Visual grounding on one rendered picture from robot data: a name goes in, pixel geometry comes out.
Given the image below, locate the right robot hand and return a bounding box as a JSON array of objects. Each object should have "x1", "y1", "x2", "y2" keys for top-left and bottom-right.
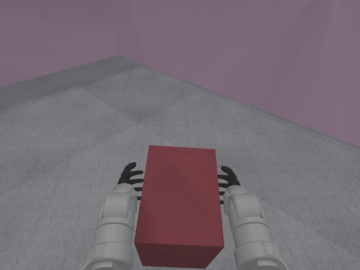
[{"x1": 218, "y1": 166, "x2": 240, "y2": 204}]

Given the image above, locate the right robot forearm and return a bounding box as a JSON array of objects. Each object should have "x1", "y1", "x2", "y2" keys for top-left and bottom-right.
[{"x1": 223, "y1": 185, "x2": 289, "y2": 270}]

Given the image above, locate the left robot forearm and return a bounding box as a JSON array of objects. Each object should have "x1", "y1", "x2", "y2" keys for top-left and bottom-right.
[{"x1": 82, "y1": 183, "x2": 137, "y2": 270}]

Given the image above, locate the carton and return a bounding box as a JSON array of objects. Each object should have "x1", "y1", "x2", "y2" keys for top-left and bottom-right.
[{"x1": 134, "y1": 145, "x2": 224, "y2": 269}]

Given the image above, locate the left robot hand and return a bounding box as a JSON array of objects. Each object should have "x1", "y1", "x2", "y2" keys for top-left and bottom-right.
[{"x1": 117, "y1": 162, "x2": 144, "y2": 200}]

